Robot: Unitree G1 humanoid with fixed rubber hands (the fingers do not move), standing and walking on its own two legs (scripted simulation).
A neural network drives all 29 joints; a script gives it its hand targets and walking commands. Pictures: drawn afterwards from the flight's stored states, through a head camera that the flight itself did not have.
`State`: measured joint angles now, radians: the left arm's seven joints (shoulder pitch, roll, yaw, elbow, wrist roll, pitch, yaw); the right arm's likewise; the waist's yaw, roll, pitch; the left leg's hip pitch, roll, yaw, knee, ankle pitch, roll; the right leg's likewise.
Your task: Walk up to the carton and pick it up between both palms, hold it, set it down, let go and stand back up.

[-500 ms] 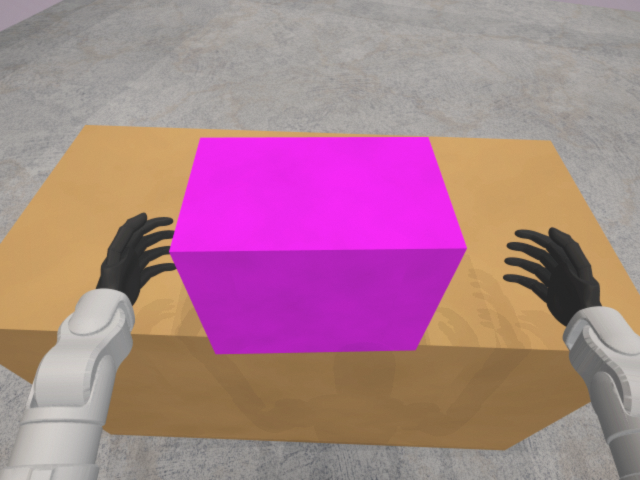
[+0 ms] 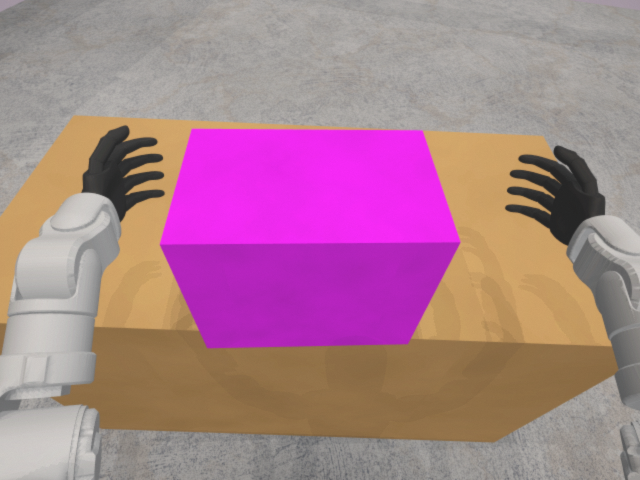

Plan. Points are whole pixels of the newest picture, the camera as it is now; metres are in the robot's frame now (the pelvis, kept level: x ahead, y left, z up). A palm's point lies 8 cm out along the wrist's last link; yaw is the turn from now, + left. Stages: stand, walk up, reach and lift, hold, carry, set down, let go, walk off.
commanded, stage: reach and lift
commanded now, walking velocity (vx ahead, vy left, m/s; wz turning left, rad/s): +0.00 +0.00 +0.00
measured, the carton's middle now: (308, 245) +0.42 +0.04 +0.03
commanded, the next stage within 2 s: none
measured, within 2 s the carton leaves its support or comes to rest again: neither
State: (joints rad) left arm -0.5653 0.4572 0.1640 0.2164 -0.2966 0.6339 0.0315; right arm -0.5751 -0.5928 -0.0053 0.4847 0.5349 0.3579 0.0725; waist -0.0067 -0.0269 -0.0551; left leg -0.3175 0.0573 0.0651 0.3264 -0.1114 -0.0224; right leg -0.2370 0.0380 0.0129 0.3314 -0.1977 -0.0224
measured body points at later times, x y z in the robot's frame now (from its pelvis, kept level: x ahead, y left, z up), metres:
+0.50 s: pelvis -0.01 +0.00 +0.00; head +0.03 +0.02 +0.45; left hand +0.43 +0.27 +0.17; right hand +0.44 -0.25 +0.17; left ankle +0.03 +0.13 -0.75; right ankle -0.03 -0.10 -0.75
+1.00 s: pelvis +0.01 +0.01 -0.01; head +0.07 +0.01 +0.44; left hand +0.43 +0.25 +0.06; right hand +0.44 -0.24 +0.06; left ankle +0.03 +0.13 -0.75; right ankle -0.03 -0.10 -0.75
